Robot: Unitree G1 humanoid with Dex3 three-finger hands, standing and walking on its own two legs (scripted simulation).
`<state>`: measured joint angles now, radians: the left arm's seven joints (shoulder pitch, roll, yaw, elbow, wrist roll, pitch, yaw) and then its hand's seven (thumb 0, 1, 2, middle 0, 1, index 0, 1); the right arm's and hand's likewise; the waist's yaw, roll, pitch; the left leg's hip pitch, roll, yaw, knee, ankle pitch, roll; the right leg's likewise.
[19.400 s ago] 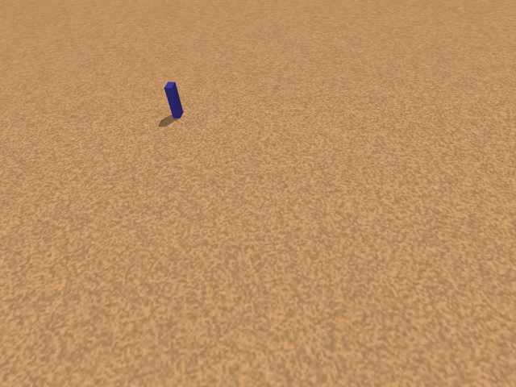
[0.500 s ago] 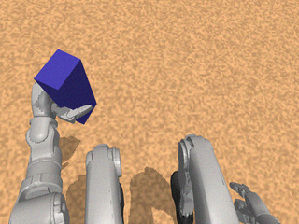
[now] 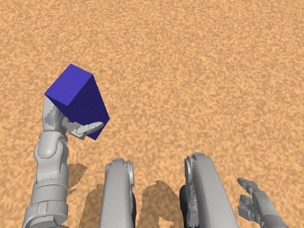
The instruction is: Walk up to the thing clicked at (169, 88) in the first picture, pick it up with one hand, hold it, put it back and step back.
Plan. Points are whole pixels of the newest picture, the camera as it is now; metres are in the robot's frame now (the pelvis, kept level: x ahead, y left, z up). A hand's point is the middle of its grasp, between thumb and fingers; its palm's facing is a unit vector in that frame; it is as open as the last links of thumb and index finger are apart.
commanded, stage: lift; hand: left
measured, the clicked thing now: (85, 109) +0.41 +0.19 +0.00
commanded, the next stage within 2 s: hold in 1.66 s
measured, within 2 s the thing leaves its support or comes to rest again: neither
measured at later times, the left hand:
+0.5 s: hand (42, 71) +0.40 +0.20 +0.18, palm faces +0.02 -1.00 -0.04, open 11.6 cm
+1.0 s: hand (18, 38) +0.39 +0.18 +0.25, palm faces +0.01 -1.00 +0.00, open 11.6 cm
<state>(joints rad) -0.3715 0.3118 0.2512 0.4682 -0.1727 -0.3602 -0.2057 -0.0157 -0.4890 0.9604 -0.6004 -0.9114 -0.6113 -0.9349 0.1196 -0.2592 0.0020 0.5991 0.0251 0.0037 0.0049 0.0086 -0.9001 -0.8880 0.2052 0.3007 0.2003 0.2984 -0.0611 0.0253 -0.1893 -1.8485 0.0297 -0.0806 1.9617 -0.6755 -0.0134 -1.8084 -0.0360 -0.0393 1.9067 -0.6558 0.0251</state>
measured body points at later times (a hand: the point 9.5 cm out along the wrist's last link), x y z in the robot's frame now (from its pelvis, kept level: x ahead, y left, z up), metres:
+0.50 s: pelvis +0.04 +0.01 +0.15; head +0.14 +0.04 +0.59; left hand +0.39 +0.25 +0.18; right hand +0.20 -0.24 +0.05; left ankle +0.08 +0.13 -0.44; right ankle +0.09 -0.14 -0.44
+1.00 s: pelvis +0.05 +0.00 +0.22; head +0.12 +0.02 +0.66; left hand +0.38 +0.24 +0.26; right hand +0.19 -0.24 +0.11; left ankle +0.08 +0.13 -0.44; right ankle +0.09 -0.14 -0.44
